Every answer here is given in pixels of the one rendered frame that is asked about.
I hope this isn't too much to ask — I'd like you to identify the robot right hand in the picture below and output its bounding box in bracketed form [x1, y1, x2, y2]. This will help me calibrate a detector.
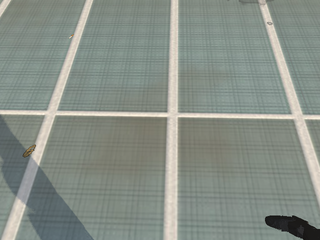
[265, 215, 320, 240]

